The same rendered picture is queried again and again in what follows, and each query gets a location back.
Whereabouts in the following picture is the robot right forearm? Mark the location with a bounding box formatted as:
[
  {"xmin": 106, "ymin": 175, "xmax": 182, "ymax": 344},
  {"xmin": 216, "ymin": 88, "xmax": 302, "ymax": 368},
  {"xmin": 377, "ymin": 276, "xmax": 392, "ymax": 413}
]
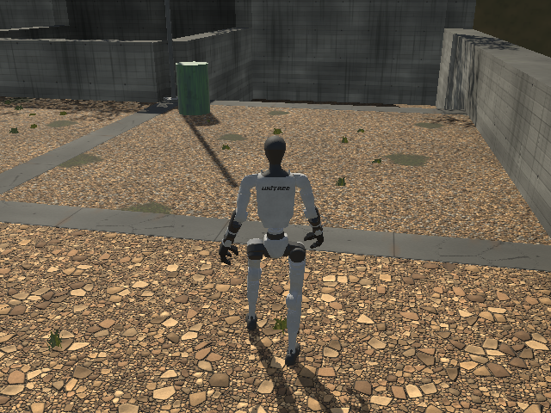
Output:
[{"xmin": 308, "ymin": 206, "xmax": 323, "ymax": 236}]

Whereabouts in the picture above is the left robot hand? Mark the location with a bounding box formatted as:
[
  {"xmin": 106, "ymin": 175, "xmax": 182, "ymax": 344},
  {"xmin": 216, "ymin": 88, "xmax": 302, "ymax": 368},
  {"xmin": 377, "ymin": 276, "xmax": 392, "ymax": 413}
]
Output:
[{"xmin": 219, "ymin": 242, "xmax": 238, "ymax": 265}]

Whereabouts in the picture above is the right robot hand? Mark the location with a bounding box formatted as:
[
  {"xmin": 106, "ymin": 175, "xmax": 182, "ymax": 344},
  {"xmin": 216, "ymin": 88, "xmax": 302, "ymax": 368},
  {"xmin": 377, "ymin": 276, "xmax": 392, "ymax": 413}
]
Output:
[{"xmin": 304, "ymin": 232, "xmax": 324, "ymax": 249}]

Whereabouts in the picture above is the robot right upper arm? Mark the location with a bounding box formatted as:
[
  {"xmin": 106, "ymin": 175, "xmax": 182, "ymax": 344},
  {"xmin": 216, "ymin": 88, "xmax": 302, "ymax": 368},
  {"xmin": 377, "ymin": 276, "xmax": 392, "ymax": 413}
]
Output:
[{"xmin": 293, "ymin": 173, "xmax": 318, "ymax": 219}]

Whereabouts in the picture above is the robot left upper arm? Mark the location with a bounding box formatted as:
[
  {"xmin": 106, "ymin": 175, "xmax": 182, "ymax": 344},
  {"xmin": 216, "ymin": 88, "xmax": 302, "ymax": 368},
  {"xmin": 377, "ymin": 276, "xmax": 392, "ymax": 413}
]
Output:
[{"xmin": 233, "ymin": 174, "xmax": 257, "ymax": 223}]

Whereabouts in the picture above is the left robot thigh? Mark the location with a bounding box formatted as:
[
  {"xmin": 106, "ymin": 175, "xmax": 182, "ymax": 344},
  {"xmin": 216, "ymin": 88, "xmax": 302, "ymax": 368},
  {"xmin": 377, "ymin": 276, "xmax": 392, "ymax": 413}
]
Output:
[{"xmin": 247, "ymin": 238, "xmax": 264, "ymax": 281}]

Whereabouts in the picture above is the right robot thigh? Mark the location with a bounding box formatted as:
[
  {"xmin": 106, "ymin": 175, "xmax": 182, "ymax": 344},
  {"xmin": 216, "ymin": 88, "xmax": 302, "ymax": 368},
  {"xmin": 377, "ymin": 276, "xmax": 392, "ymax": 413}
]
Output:
[{"xmin": 286, "ymin": 241, "xmax": 306, "ymax": 311}]

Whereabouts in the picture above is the robot thigh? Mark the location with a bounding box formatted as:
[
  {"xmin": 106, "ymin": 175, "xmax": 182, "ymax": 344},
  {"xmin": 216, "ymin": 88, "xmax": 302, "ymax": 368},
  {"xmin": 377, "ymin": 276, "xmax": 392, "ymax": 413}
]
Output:
[
  {"xmin": 247, "ymin": 238, "xmax": 264, "ymax": 281},
  {"xmin": 286, "ymin": 241, "xmax": 306, "ymax": 311}
]

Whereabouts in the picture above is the robot left forearm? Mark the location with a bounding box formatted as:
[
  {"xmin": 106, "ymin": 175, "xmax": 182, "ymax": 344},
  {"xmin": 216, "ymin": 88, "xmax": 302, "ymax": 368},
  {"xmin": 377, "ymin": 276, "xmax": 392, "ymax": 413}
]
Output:
[{"xmin": 222, "ymin": 209, "xmax": 242, "ymax": 247}]

